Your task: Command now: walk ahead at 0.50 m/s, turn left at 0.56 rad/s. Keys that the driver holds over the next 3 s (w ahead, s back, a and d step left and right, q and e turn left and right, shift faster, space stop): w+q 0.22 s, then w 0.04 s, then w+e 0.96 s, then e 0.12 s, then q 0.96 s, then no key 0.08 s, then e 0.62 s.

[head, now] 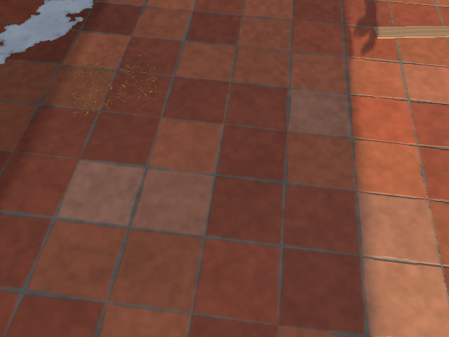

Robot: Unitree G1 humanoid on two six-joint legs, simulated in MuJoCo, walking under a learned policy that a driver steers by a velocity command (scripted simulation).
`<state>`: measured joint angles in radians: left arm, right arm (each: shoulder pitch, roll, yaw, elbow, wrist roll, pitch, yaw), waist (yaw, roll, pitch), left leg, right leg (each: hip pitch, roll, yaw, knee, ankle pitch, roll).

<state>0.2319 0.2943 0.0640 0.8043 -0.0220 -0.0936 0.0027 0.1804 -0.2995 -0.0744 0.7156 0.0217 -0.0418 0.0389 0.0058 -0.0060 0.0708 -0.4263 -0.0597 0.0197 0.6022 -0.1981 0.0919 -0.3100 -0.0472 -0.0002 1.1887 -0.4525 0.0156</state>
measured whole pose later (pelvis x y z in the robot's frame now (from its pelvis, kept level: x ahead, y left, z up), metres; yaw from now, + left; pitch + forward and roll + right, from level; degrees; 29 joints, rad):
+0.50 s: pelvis +0.30 -0.04 +0.01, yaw +8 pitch +1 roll -1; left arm 0.18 0.29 0.06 0.75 -0.01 -0.10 -0.04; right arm 0.31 -0.29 -0.05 0.76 0.01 -0.06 -0.01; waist -0.01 0.02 0.02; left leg -0.32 -0.05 -0.09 1.12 -0.42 0.03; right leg -0.37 0.08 0.02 0.50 -0.15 -0.06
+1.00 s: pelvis +0.57 +0.02 +0.01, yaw -7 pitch +1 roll +1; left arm 0.35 0.31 0.06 0.77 -0.03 -0.03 0.01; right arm 0.15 -0.26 -0.05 0.69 -0.01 -0.10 0.01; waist 0.03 -0.04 0.01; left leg -0.30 -0.03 0.00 0.45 -0.18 0.02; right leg -0.40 0.02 0.09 1.13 -0.40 -0.01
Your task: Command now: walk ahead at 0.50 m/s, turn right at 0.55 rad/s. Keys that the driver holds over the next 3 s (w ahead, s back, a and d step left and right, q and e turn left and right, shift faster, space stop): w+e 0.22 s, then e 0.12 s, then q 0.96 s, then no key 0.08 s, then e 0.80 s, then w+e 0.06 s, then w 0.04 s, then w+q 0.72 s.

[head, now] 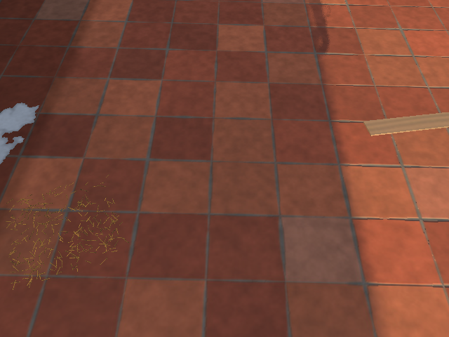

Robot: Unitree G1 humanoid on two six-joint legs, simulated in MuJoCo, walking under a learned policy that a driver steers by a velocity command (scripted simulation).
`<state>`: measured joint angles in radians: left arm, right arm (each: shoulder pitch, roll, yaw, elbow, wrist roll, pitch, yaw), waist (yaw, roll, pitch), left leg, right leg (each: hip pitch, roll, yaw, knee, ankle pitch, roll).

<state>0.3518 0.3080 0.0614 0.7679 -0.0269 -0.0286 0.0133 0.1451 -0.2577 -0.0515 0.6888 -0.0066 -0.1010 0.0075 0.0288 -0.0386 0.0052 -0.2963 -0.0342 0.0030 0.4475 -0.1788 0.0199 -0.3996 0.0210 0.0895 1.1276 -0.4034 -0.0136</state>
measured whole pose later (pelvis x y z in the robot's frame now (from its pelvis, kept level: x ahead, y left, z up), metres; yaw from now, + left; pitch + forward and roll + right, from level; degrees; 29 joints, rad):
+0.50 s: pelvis +0.23 -0.07 -0.01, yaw -14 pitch +2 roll +0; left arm 0.10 0.27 0.04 0.63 0.01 -0.03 -0.03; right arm 0.22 -0.31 -0.04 0.82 0.02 -0.04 0.00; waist -0.03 0.02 0.09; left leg -0.43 0.07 -0.02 1.19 -0.53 -0.05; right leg -0.43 0.05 -0.04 0.53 -0.13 -0.08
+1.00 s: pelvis +0.31 -0.03 +0.00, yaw +0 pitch +2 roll -2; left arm 0.08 0.32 0.09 0.78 0.01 0.02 0.03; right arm 0.19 -0.31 -0.07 0.74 0.00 0.01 -0.01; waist -0.01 -0.03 0.06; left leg -0.29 -0.01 -0.02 0.51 -0.26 0.05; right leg -0.48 0.01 -0.02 1.03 -0.50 0.05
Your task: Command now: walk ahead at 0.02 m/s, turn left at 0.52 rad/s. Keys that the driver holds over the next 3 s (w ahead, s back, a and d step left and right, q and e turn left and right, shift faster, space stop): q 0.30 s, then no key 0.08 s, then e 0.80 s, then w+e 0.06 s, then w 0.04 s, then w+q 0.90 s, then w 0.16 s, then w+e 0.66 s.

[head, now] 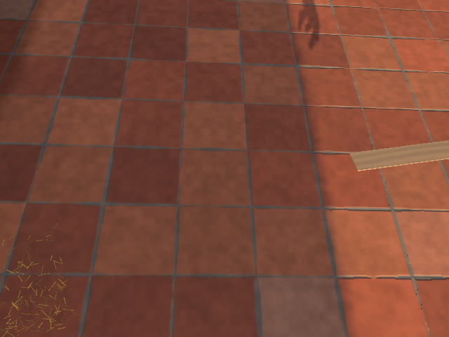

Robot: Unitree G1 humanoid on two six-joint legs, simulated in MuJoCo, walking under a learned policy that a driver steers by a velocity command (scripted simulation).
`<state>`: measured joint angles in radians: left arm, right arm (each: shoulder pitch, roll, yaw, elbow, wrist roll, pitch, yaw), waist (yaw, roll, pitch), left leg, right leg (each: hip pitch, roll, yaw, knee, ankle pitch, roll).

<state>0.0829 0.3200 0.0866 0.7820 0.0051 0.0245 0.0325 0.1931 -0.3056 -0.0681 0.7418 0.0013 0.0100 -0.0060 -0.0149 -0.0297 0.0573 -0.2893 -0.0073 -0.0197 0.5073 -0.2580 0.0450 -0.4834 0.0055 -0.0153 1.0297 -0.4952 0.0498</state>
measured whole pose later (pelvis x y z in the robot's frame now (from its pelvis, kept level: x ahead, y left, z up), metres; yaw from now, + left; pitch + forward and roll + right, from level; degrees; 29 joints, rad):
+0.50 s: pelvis +0.03 -0.04 +0.00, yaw +14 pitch +1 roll +0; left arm 0.15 0.27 0.06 0.82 0.01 -0.02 0.00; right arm 0.13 -0.34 -0.07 0.72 -0.01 0.04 -0.04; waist 0.02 0.05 0.05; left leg -0.39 -0.08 -0.16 0.93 -0.51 -0.07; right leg -0.24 0.03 0.06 0.45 -0.22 -0.02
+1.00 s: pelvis +0.02 -0.05 -0.01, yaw -1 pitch +0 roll +1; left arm 0.12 0.33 0.08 0.75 -0.03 0.06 -0.03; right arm 0.14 -0.31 -0.08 0.79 0.02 0.02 -0.04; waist -0.01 0.01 0.08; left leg -0.17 0.08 0.08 0.49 -0.32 -0.05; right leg -0.32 -0.02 -0.04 0.64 -0.31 0.04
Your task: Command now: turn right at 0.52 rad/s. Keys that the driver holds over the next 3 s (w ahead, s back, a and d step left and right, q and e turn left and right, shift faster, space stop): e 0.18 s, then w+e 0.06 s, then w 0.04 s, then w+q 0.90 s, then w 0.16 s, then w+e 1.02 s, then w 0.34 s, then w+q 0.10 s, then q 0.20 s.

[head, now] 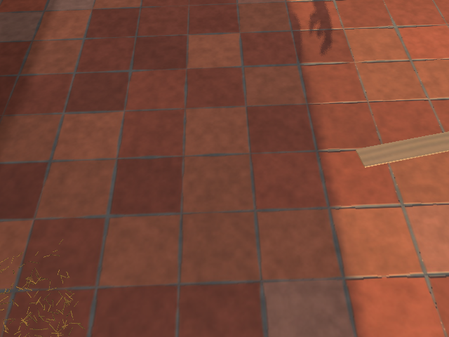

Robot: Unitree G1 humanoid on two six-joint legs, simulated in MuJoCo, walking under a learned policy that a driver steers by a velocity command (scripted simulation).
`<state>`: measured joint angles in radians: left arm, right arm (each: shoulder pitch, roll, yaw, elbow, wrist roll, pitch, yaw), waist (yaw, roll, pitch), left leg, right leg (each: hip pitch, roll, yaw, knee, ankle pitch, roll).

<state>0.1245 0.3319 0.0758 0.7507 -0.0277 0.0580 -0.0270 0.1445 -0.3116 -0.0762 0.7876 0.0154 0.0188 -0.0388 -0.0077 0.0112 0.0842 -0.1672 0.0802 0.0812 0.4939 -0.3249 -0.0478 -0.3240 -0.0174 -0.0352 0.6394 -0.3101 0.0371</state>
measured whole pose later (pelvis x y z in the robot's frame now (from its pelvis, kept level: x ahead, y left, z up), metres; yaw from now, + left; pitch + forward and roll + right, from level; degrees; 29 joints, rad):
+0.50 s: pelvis +0.06 -0.01 +0.01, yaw -10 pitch +1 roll +0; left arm 0.23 0.31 0.03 0.76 -0.01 -0.03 0.00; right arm 0.19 -0.31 -0.05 0.78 0.03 -0.07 0.02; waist 0.03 -0.01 -0.01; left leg -0.33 0.02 0.01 0.57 -0.27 0.00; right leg -0.14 0.06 0.10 0.39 -0.26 -0.06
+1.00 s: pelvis +0.30 -0.02 -0.01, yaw +7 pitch +3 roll -1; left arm -0.01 0.29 0.03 0.64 -0.01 -0.12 -0.03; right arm 0.48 -0.31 -0.07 0.78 0.02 -0.03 -0.03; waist -0.09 -0.01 0.03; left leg 0.02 -0.04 -0.24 0.46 -0.49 0.03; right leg -0.47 0.03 0.04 0.47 -0.06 -0.01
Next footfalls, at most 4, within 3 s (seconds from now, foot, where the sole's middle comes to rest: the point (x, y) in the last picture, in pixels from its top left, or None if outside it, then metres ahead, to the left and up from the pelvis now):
0.02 right None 0.05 -0.11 -0.77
0.56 left None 0.15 0.10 -0.77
1.00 right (285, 324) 0.47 -0.13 -0.77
1.48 left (171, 259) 0.68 0.21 -0.77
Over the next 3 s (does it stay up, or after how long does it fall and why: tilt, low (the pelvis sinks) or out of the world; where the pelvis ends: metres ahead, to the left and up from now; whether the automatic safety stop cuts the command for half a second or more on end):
stays up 1.36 0.01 -0.01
